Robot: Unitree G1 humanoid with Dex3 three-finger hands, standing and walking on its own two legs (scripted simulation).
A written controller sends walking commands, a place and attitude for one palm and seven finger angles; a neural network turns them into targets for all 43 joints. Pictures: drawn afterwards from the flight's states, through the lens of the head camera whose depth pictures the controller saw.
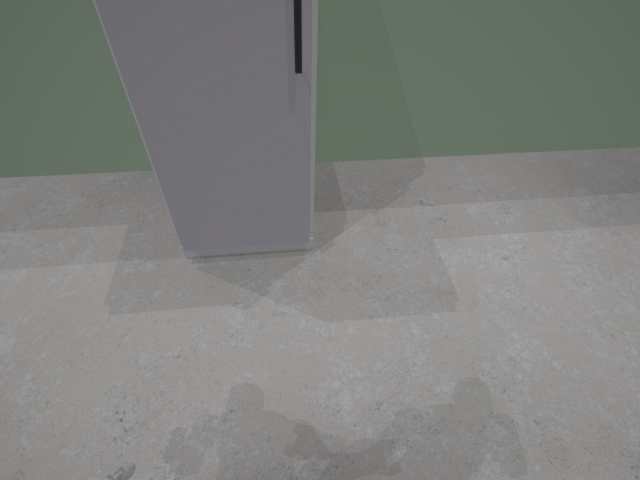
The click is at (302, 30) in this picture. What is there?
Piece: fridge door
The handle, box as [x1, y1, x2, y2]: [294, 0, 301, 72]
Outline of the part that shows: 294,0 295,72 301,72 300,0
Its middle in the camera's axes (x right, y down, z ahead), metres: -0.06 -0.60 +0.85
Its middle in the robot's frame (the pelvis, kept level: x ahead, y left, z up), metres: +1.06 +0.13 +0.27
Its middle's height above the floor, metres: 1.04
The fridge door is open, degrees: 0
